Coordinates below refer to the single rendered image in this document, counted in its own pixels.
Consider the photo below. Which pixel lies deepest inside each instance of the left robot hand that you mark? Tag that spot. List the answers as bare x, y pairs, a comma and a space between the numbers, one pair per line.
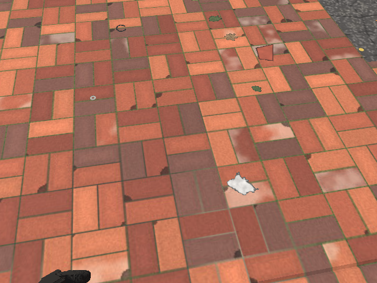
70, 276

